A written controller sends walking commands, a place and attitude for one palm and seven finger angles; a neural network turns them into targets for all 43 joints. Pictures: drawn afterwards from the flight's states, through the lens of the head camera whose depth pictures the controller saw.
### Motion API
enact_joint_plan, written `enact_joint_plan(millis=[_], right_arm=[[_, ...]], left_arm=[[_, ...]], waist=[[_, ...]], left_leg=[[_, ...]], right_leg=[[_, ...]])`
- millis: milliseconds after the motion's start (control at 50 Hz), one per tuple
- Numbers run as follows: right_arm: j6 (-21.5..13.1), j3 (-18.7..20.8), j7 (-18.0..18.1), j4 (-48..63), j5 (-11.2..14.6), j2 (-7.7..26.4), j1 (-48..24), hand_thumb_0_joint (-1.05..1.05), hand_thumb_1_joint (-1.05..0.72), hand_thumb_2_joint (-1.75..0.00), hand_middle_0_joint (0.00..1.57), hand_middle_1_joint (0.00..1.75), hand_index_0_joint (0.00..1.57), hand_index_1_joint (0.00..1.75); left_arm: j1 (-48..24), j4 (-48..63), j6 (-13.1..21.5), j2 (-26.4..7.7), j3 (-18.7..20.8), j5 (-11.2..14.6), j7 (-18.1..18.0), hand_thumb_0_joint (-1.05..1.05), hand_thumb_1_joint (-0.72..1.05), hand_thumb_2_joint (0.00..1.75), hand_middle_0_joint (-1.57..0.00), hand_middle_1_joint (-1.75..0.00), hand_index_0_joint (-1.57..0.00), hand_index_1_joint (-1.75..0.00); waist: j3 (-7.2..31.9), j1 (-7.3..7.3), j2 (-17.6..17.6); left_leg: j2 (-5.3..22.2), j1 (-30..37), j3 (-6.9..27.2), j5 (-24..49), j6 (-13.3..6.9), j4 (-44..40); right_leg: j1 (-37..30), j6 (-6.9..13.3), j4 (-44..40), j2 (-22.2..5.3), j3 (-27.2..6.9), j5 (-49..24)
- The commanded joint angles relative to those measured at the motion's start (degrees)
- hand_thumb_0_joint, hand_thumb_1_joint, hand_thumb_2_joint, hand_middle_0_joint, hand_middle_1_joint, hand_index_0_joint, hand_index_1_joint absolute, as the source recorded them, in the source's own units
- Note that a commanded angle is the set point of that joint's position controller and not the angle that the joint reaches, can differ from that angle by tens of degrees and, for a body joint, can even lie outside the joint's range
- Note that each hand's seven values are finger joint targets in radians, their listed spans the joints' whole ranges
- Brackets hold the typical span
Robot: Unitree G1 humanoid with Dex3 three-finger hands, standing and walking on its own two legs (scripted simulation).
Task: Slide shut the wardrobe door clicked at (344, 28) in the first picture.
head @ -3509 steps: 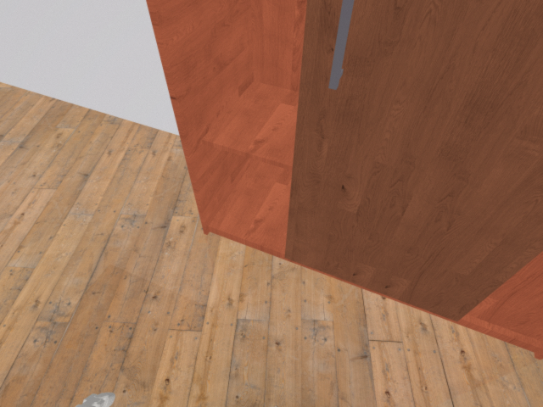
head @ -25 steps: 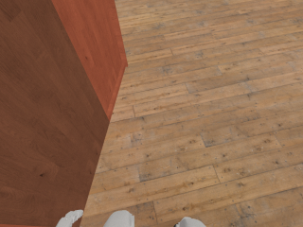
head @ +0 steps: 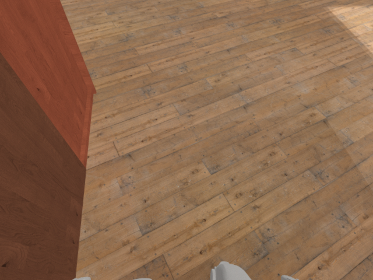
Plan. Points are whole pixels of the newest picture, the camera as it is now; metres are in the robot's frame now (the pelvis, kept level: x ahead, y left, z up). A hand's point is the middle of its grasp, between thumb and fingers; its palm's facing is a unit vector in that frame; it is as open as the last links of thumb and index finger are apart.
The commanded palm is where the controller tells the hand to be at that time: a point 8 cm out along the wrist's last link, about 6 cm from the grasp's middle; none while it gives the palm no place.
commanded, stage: walk to a spot facing it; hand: right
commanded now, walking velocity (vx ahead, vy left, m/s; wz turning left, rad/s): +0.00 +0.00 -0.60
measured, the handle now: out of the picture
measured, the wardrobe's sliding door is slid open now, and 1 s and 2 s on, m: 0.00 0.00 0.00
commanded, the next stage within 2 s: none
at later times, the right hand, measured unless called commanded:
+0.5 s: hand out of the picture +0.03 -0.24 -0.16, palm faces +0.33 +0.89 -0.32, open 7.4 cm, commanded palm none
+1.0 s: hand out of the picture -0.01 -0.25 -0.16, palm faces +0.60 +0.74 -0.29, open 7.4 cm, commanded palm none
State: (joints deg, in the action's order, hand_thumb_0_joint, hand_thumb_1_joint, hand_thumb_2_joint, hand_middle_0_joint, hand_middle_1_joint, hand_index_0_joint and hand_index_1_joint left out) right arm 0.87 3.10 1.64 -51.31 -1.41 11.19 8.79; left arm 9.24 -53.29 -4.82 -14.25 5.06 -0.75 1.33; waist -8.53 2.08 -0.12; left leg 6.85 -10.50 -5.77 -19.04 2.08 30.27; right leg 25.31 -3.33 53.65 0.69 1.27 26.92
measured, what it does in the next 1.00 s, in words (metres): steps on the spot, turning right: right foot, then left foot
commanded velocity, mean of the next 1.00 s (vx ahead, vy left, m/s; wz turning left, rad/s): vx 0.00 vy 0.00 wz -0.60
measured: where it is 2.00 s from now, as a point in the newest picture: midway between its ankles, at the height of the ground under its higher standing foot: outside the picture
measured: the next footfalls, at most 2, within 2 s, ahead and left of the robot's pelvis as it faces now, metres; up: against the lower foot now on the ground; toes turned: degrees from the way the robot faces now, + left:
right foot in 0.12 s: +0.05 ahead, -0.14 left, +0.00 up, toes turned -8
left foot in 0.42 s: +0.09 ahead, +0.12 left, +0.00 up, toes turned -12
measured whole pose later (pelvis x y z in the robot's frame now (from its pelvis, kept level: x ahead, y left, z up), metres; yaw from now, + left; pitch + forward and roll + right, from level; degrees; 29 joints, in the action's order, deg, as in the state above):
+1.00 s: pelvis +0.03 -0.01 -0.01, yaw -37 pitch +1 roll +0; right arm 2.1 4.2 0.7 -50.3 -0.5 14.0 8.0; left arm 10.5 -53.1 -3.4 -12.5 3.7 -1.2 -0.2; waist -6.4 0.7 -1.2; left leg 2.8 -16.5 -2.4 -20.4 3.2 34.5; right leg 18.5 -0.5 32.9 2.3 -6.4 15.1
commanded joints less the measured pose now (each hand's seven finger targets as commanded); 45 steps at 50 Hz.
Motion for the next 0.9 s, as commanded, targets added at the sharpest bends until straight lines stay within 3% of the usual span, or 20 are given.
enact_joint_plan(millis=[0, 40, 60, 80, 100, 180, 280, 340, 360, 380, 400, 460, 500, 560, 620, 640, 660, 680, 760, 880], right_arm=[[-0.7, 4.0, 0.4, 1.6, -0.1, 14.5, 5.5, 0.0, -0.9, -0.9, 0.2, 0.3, 0.2, 0.3], [-0.4, 4.4, 0.1, 1.8, 0.3, 14.6, 4.7, 0.0, -0.9, -0.9, 0.2, 0.3, 0.2, 0.3], [-0.1, 4.3, -0.1, 2.3, 0.8, 13.4, 4.5, 0.0, -0.9, -0.9, 0.2, 0.3, 0.2, 0.3], [0.3, 3.6, -0.5, 4.4, 1.2, 9.0, 5.0, 0.0, -0.9, -0.9, 0.2, 0.3, 0.2, 0.3], [0.8, 2.3, -0.2, 6.4, 0.6, 7.9, 0.4, 0.0, -0.9, -0.9, 0.2, 0.3, 0.2, 0.3], [1.6, 2.9, -0.6, 4.0, 0.8, 8.2, -1.6, 0.0, -0.9, -0.9, 0.2, 0.3, 0.2, 0.3], [1.3, 2.4, -0.9, 3.2, 0.9, 7.3, 0.8, 0.0, -0.9, -0.9, 0.2, 0.3, 0.2, 0.3], [0.4, 2.6, -0.5, 2.0, 0.9, 8.2, 7.1, 0.0, -0.9, -0.9, 0.2, 0.3, 0.2, 0.3], [-0.3, 3.2, -0.2, 2.0, 0.4, 11.0, 9.1, 0.0, -0.9, -0.9, 0.2, 0.3, 0.2, 0.3], [-0.8, 4.1, 0.2, 2.5, -0.5, 15.9, 8.6, 0.0, -0.9, -0.9, 0.2, 0.3, 0.2, 0.3], [-0.6, 3.6, 0.3, 3.4, -0.1, 16.4, 6.8, 0.0, -0.9, -0.9, 0.2, 0.3, 0.2, 0.3], [-0.8, 2.7, 0.6, 4.8, -0.1, 10.9, -0.4, 0.0, -0.9, -0.9, 0.2, 0.3, 0.2, 0.3], [-1.0, 3.0, 0.6, 4.6, -0.3, 11.2, 0.1, 0.0, -0.9, -0.9, 0.2, 0.3, 0.2, 0.3], [-0.7, 3.9, 0.3, 2.7, -0.3, 13.7, 5.7, 0.0, -0.9, -0.9, 0.2, 0.3, 0.2, 0.3], [-0.3, 4.5, -0.3, 2.0, 0.2, 14.4, 5.8, 0.0, -0.9, -0.9, 0.2, 0.3, 0.2, 0.3], [0.0, 4.3, -0.5, 2.5, 0.7, 13.2, 5.2, 0.0, -0.9, -0.9, 0.2, 0.3, 0.2, 0.3], [0.4, 3.6, -0.9, 5.0, 1.1, 8.8, 5.3, 0.0, -0.9, -0.9, 0.2, 0.3, 0.2, 0.3], [0.9, 2.5, -0.5, 7.0, 0.6, 7.8, 0.4, 0.0, -0.9, -0.9, 0.2, 0.3, 0.2, 0.3], [1.5, 2.9, -0.8, 4.4, 0.7, 7.9, -1.6, 0.0, -0.9, -0.9, 0.2, 0.3, 0.2, 0.3], [1.2, 2.3, -0.8, 4.0, 1.1, 6.6, -0.2, 0.0, -0.9, -0.9, 0.2, 0.3, 0.2, 0.3]], left_arm=[[-4.2, 5.7, 2.2, -2.4, -0.4, 0.1, 0.4, 0.0, 0.9, 0.9, -0.2, -0.3, -0.2, -0.3], [-0.4, 4.7, 2.6, -3.8, 0.0, -0.1, 0.2, 0.0, 0.9, 0.9, -0.2, -0.3, -0.2, -0.3], [3.7, 3.4, 3.0, -6.7, 0.7, -0.5, 0.2, 0.0, 0.9, 0.9, -0.2, -0.3, -0.2, -0.3], [7.1, 3.1, 3.5, -13.1, 2.3, -1.0, -0.2, 0.0, 0.9, 0.9, -0.2, -0.3, -0.2, -0.3], [10.3, 2.1, 2.9, -15.5, 2.7, -0.8, -0.6, 0.0, 0.9, 0.9, -0.2, -0.3, -0.2, -0.3], [1.3, 4.1, 3.2, -10.9, 1.2, -1.2, -2.3, 0.0, 0.9, 0.9, -0.2, -0.3, -0.2, -0.3], [-0.6, 4.5, 2.7, -11.0, 1.4, -1.2, -2.2, 0.0, 0.9, 0.9, -0.2, -0.3, -0.2, -0.3], [-4.5, 5.9, 2.2, -10.2, 1.4, -0.7, -2.0, 0.0, 0.9, 0.9, -0.2, -0.3, -0.2, -0.3], [-4.5, 6.7, 2.2, -7.6, 1.2, -0.1, -1.8, 0.0, 0.9, 0.9, -0.2, -0.3, -0.2, -0.3], [-3.5, 7.8, 2.2, -3.9, 0.9, 0.1, -1.2, 0.0, 0.9, 0.9, -0.2, -0.3, -0.2, -0.3], [-3.3, 7.8, 1.9, -6.4, 1.4, -0.6, -0.9, 0.0, 0.9, 0.9, -0.2, -0.3, -0.2, -0.3], [-2.5, 6.1, 1.0, -5.0, 1.1, -0.6, -0.2, 0.0, 0.9, 0.9, -0.2, -0.3, -0.2, -0.3], [-3.6, 6.2, 1.3, -3.4, 0.3, -0.1, 0.3, 0.0, 0.9, 0.9, -0.2, -0.3, -0.2, -0.3], [-6.1, 6.7, 2.2, -1.9, -0.7, 0.1, 0.4, 0.0, 0.9, 0.9, -0.2, -0.3, -0.2, -0.3], [-2.0, 5.5, 2.7, -3.2, -0.4, -0.2, 0.3, 0.0, 0.9, 0.9, -0.2, -0.3, -0.2, -0.3], [2.1, 4.5, 3.2, -6.5, 0.4, -0.4, 0.3, 0.0, 0.9, 0.9, -0.2, -0.3, -0.2, -0.3], [5.7, 4.1, 3.7, -12.9, 2.1, -1.0, -0.1, 0.0, 0.9, 0.9, -0.2, -0.3, -0.2, -0.3], [8.8, 2.8, 3.1, -15.5, 2.6, -1.0, -0.6, 0.0, 0.9, 0.9, -0.2, -0.3, -0.2, -0.3], [1.0, 4.3, 3.5, -10.7, 1.0, -1.2, -2.3, 0.0, 0.9, 0.9, -0.2, -0.3, -0.2, -0.3], [0.9, 3.9, 3.0, -10.2, 1.3, -1.2, -2.3, 0.0, 0.9, 0.9, -0.2, -0.3, -0.2, -0.3]], waist=[[9.0, -4.3, 13.6], [11.0, -1.88, 11.4], [13.8, 0.54, 3.8], [16.3, 2.09, -15.5], [15.6, 3.69, -15.7], [10.3, -0.23, -11.6], [11.3, -0.99, -9.2], [11.5, -4.43, -7.6], [11.2, -5.57, 0.9], [9.0, -5.55, 18.5], [8.3, -4.75, 13.6], [5.3, -1.27, 15.3], [7.3, -1.72, 13.4], [9.6, -4.86, 12.8], [11.1, -2.69, 11.4], [13.5, -0.18, 4.0], [15.5, 1.48, -16.4], [14.6, 3.5, -16.7], [10.1, -0.52, -10.3], [11.7, -0.87, -8.8]], left_leg=[[12.6, 9.7, 3.2, 42.1, -7.3, -1.5], [11.7, 6.4, 0.2, 38.7, -4.2, 4.7], [10.4, -0.6, -2.4, 30.0, -1.6, 13.5], [1.9, -16.9, -4.8, -5.7, 2.9, 26.7], [0.6, -20.3, 0.9, -21.8, 2.6, 33.2], [-0.1, -18.3, 5.6, -9.3, 2.0, 32.8], [-3.9, -10.2, 3.1, -7.4, 1.6, 16.7], [-5.1, 2.0, 2.1, 1.8, 1.0, -0.4], [1.1, 7.8, 8.3, 3.2, -0.6, -11.0], [17.8, 9.1, 26.7, 6.0, -7.8, -17.2], [22.6, 1.6, 26.1, 8.7, -12.4, -17.0], [14.4, -2.6, 12.1, 17.8, -10.9, -12.2], [13.0, 1.6, 5.2, 28.5, -9.4, -8.5], [13.7, 7.4, 3.2, 37.9, -8.5, -3.0], [12.6, 4.6, -1.0, 33.9, -4.1, 3.9], [11.3, -2.4, -3.6, 25.7, -1.3, 12.4], [2.7, -18.3, -5.7, -8.2, 3.4, 25.6], [1.1, -21.1, 0.5, -22.1, 2.8, 32.5], [0.1, -19.4, 5.3, -8.4, 2.3, 33.9], [-4.1, -10.7, 3.3, -7.0, 1.9, 15.7]], right_leg=[[-2.3, 0.5, -14.2, 0.4, 4.1, -2.3], [-10.7, 1.4, -24.4, 0.9, 4.6, -11.1], [-20.7, 2.8, -29.0, -2.6, 1.0, -22.5], [-30.2, 10.4, -29.5, -18.9, -20.6, -45.5], [-27.3, 15.9, -30.9, -24.8, -25.5, -50.4], [-16.7, 13.3, -33.2, -14.9, -19.1, -32.6], [-14.0, 12.3, -32.2, -12.3, -19.0, -28.5], [-6.9, 9.8, -26.9, -9.1, -18.9, -25.8], [-0.3, 6.3, -19.3, -3.8, -15.4, -16.3], [9.2, 1.6, -4.5, 5.4, -4.7, 3.7], [6.8, 1.8, 7.5, 2.4, -6.6, 8.1], [6.3, 0.8, 16.9, -1.8, -4.7, 1.2], [3.0, 0.0, 5.5, -2.3, -1.5, 1.8], [-1.3, 0.4, -9.7, -0.5, 2.8, 0.7], [-10.7, 1.5, -24.3, 0.5, 5.0, -10.7], [-20.3, 2.9, -29.4, -3.2, 0.6, -21.2], [-29.2, 10.4, -30.5, -19.5, -21.2, -44.6], [-25.2, 16.5, -32.5, -25.3, -26.0, -46.9], [-17.0, 13.2, -33.1, -15.0, -18.5, -34.4], [-15.9, 12.7, -31.4, -12.7, -19.2, -35.0]])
